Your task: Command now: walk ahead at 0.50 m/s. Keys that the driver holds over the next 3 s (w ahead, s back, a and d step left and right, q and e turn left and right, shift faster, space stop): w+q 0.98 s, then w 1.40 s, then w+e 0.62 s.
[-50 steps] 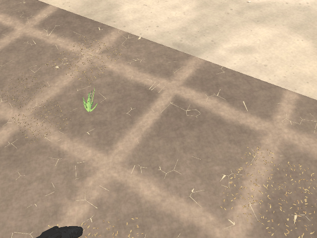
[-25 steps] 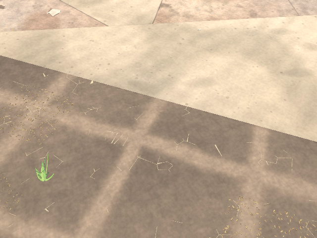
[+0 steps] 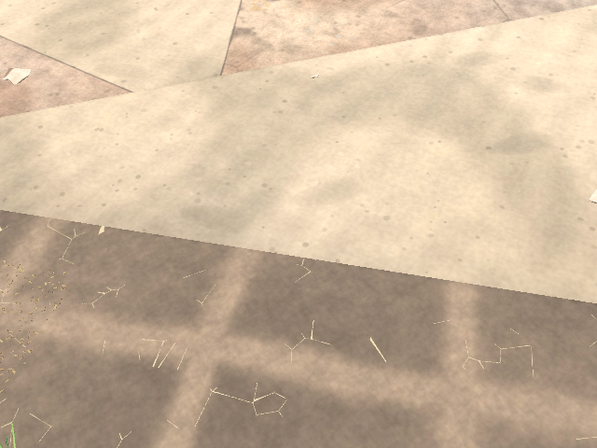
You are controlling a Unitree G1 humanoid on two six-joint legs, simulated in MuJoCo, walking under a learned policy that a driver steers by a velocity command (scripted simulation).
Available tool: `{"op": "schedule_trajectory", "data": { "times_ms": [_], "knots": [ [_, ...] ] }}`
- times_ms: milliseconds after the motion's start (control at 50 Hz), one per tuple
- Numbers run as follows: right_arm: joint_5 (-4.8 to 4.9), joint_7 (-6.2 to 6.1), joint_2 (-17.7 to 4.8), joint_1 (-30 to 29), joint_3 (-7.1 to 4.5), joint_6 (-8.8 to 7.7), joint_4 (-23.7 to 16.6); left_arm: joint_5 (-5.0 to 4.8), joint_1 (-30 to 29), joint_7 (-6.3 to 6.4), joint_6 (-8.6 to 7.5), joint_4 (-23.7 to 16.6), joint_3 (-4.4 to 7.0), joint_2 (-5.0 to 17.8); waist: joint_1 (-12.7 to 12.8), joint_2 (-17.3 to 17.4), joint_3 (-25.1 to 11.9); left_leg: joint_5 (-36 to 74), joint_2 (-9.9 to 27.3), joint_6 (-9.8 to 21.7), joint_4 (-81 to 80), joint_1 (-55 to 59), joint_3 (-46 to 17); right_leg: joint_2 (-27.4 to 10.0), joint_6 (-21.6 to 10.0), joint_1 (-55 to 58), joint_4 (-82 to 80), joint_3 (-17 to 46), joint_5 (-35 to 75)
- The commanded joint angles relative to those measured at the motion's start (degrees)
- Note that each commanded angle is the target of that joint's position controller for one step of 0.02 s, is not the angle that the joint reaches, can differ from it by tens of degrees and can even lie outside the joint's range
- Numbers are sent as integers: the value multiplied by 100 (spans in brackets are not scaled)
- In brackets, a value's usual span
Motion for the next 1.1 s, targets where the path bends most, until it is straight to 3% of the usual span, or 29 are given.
{"op": "schedule_trajectory", "data": {
  "times_ms": [20, 100, 220, 320, 380, 400, 420, 440, 460, 480, 500, 520, 540, 560, 600, 620, 660, 720, 780, 840, 880, 900, 920, 940, 960, 980, 1000, 1020, 1100],
  "knots": [
    [-35, -25, -511, -213, -138, -41, -439, 68, 369, -6, -65, -108, 159, 578, 165, -737, -206, 731, 552, 35, 138, -1695, -301, -1460, -994, 1509, -1685, 1758, 252],
    [-26, -43, -309, -432, -111, 153, -515, 103, 544, 52, -209, 145, 227, 714, 90, -506, 17, 1562, 525, -93, -469, -1906, -443, -1439, -985, 1262, -2007, 898, 1177],
    [-36, 103, -146, -1377, -26, 129, -851, 72, 791, 165, -229, 393, 231, 841, 399, -401, 308, 3174, 208, -10, -2278, -1575, -192, -1303, -654, 1356, -2198, -163, 1335],
    [-26, 291, -151, -1968, 19, 151, -1279, -8, 1135, 215, -53, 649, 271, 943, 546, -335, 485, 2435, 86, 227, -2840, -1945, 59, -1673, -523, 2586, -1674, -463, 2177],
    [-36, 358, -423, -1532, -115, 185, -1374, -33, 991, 307, 96, 582, 343, 1205, 185, -648, 13, 1477, -406, 507, -2822, -969, 605, -1686, -318, 2859, -477, -729, 4916],
    [-30, 347, -622, -816, -239, 207, -1225, -30, 910, 341, 154, 551, 341, 1234, -214, -643, -373, 1482, -653, 658, -2988, -21, 733, -1557, -197, 2667, 501, -867, 5456],
    [-18, 264, -1024, 131, -438, 233, -1025, -19, 902, 378, 153, 474, 311, 1201, -666, -416, -869, 1780, -563, 923, -3209, 1594, 272, -1326, 17, 1714, 1906, -934, 4714],
    [-18, 148, -1670, 632, -593, 269, -970, 164, 1376, 304, 24, 238, 113, 591, -417, 908, -1582, 1811, 905, 1786, -3241, 3871, -2282, -543, 375, -657, 4106, -862, 806],
    [4, 169, -1562, 668, -503, 232, -1068, 87, 1321, 187, -236, 129, 2, 465, -351, 1114, -2370, 1091, 1704, 2519, -4320, 4846, -4844, 308, 457, -2027, 5290, 360, -2447],
    [-59, 156, -1154, 609, -395, 220, -1062, -151, 655, 101, -400, -3, 136, 912, -578, 612, -1853, 957, 1463, 2106, -4489, 4560, -4095, -100, 310, -2623, 5435, 842, -2078],
    [-43, 137, -932, 275, -343, 191, -1108, -202, 331, 93, -475, -110, 118, 899, -455, 285, -1140, 1214, 1220, 1847, -4516, 3714, -3246, -360, 202, -2694, 5035, 738, -1563],
    [-40, 129, -785, -114, -291, 181, -1193, -91, 235, 142, -477, -93, 127, 834, -186, -130, -662, 1715, 980, 1672, -4597, 2749, -2656, -573, 215, -2385, 4494, 674, -1229],
    [-573, 96, -14, 311, 6, -103, -687, 970, 738, 44, -421, 96, -166, 318, -22, 41, -360, 950, 541, 1442, -4777, 2042, -2032, -779, 145, -1902, 4002, 967, -944],
    [-559, 123, -73, 141, -5, -155, -781, 985, 697, 19, -337, 45, -186, 86, 145, 344, 14, 780, 447, 1419, -5001, 1371, -1953, -797, 200, -1685, 3755, 849, -777],
    [-449, 221, -379, -216, -71, -276, -965, 638, 513, 3, -184, -43, -160, 433, 188, 199, -107, 847, 371, 1535, -5177, 994, -1814, -733, 354, -1631, 3460, 656, -527],
    [-467, 293, -536, -233, -96, -335, -1004, 537, 405, 22, -142, -82, -173, 512, 185, 122, -122, 1116, 359, 1555, -5185, 801, -1725, -721, 466, -1605, 3260, 580, -251],
    [-503, 411, -614, -95, -96, -367, -1007, 511, 5, 79, -70, -200, -268, 406, 85, 60, 7, 1612, 313, 1584, -5149, 647, -1629, -712, 655, -1611, 2449, 501, 245],
    [-482, 569, -737, 246, -140, -312, -939, 465, -548, 28, 2, -383, -406, 254, -95, 141, 132, 2082, 169, 1530, -4936, 298, -1465, -535, 644, -943, 1309, 251, 899],
    [-537, 655, -808, 656, -198, -217, -810, 428, -981, -31, -28, -538, -429, 402, -253, 206, 237, 2212, 423, 1567, -4705, 767, -1912, -363, 579, -787, 668, 233, 1054],
    [-538, 593, -837, 581, -237, -143, -745, 332, -1152, 51, -102, -597, -407, 605, -155, 271, 275, 2466, 714, 1340, -4415, 1667, -2334, -327, 336, -767, 127, 344, 831],
    [-596, 560, -761, 454, -205, -134, -700, 167, -304, 126, -240, -374, -238, 993, 301, 167, -180, 3434, 251, 825, -3632, 1340, -2083, -299, -147, 910, 167, 168, 1284],
    [-626, 555, -316, 330, -56, -194, -821, 165, 924, 160, -345, -78, -160, 1157, 772, -400, -1160, 3173, -453, 403, -2172, 599, -1621, -893, -838, 2767, 482, 696, 1726],
    [-739, 525, 438, 1395, 148, -324, -914, 228, 2094, 141, -321, 123, -131, 1382, 641, -2029, -2787, -474, -1552, -100, -352, -1233, -1022, -2553, -2477, 5517, -49, 3285, 2216],
    [-592, 573, -72, 652, 32, -292, -933, 363, 2362, 127, -267, 294, -171, 1101, 1043, -1177, -1779, -1136, -1148, -40, 907, -2590, -967, -2723, -2032, 5063, -825, 4167, 553],
    [-525, 473, -226, 170, -26, -224, -946, 293, 1790, 131, -287, 229, -141, 996, 866, -725, -541, -461, -664, 101, 1282, -2879, -885, -2481, -1401, 3731, -1087, 3381, -736],
    [-516, 330, -296, 183, -33, -191, -789, 275, 1116, 167, -250, 83, -261, 562, 613, -542, -109, 181, -251, 198, 1123, -2573, -746, -2262, -1125, 2634, -1379, 2630, -1104],
    [-600, 266, -217, 275, -2, -163, -717, 269, 967, 195, -216, 69, -376, 191, 436, -612, -202, 600, 7, 263, 678, -2063, -790, -2029, -1042, 2159, -1615, 2143, -489],
    [-697, 296, -102, 38, 54, -152, -767, 314, 867, 240, -200, 60, -414, 49, 354, -548, -124, 668, 129, 228, 535, -1793, -691, -1925, -1060, 1858, -1812, 1831, 62],
    [-551, 415, 119, -538, 147, -65, -920, 422, 904, 250, -315, 206, -198, 395, 340, -437, -8, 1090, 208, -27, -704, -1802, -394, -1586, -1131, 1704, -2218, 647, 816]
  ]
}}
